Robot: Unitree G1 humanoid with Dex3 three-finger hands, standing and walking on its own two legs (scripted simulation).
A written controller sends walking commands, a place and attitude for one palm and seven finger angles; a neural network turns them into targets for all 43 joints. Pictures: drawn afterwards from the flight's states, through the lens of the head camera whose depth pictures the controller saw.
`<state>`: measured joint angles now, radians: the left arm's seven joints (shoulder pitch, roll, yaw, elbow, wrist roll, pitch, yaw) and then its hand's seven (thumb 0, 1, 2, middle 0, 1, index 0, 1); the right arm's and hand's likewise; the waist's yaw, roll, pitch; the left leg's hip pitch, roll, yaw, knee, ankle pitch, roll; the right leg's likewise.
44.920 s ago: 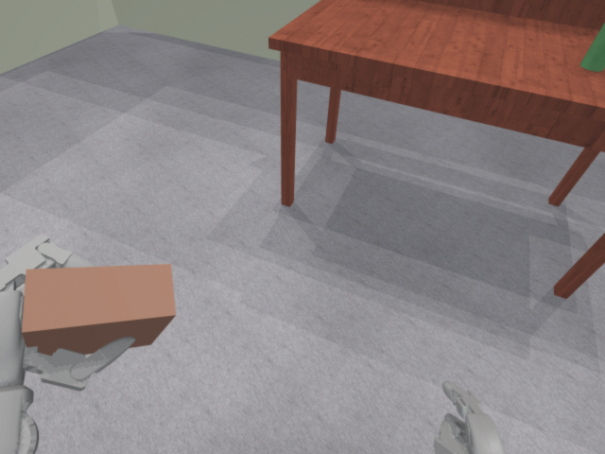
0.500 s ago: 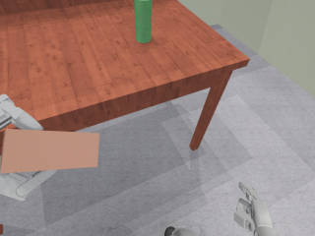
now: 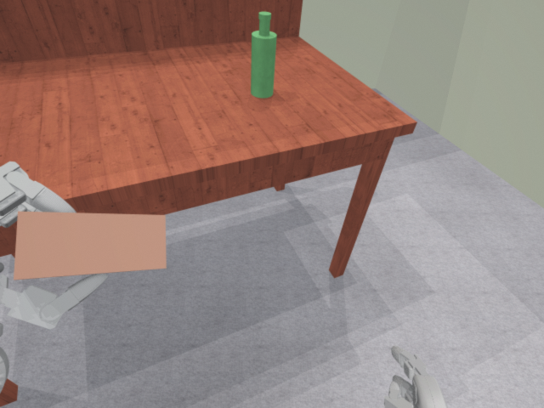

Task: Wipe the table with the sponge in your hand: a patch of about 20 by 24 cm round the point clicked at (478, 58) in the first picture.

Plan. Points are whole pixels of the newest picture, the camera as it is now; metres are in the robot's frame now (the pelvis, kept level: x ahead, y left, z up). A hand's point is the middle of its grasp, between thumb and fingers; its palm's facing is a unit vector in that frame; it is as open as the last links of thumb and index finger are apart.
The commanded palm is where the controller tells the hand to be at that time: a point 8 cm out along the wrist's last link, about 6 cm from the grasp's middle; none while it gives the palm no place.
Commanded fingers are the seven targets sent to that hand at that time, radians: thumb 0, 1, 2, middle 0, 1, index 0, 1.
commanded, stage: stop stepping back and stand still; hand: left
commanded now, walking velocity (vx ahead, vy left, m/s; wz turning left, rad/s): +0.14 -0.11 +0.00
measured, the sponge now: (107, 247) +0.23 +0.19 +0.20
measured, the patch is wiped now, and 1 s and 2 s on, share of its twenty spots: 1.00 1.00 1.00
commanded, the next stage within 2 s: stand and wait in 0.14 s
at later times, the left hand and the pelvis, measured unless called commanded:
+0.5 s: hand (69, 221) +0.23 +0.21 +0.24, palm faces +0.45 -0.79 -0.41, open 9.6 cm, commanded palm +0.17 +0.26 +0.25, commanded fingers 0.00 0.10 1.30 -1.20 -1.60 -1.20 -1.60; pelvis +0.02 -0.02 +0.01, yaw +1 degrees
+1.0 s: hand (72, 224) +0.23 +0.22 +0.23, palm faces +0.46 -0.79 -0.41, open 9.6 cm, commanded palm +0.17 +0.26 +0.25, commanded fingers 0.00 0.10 1.30 -1.20 -1.60 -1.20 -1.60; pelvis +0.01 -0.02 +0.01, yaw +1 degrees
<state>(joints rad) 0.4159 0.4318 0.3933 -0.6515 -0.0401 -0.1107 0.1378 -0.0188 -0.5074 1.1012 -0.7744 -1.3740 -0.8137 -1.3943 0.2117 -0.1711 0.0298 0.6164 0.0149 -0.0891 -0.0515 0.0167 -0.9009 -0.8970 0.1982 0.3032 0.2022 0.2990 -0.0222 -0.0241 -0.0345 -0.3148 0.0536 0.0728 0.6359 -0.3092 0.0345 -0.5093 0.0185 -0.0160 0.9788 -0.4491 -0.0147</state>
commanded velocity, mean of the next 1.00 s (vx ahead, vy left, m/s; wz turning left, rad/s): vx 0.00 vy -0.01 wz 0.00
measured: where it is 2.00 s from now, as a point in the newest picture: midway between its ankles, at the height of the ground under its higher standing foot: outside the picture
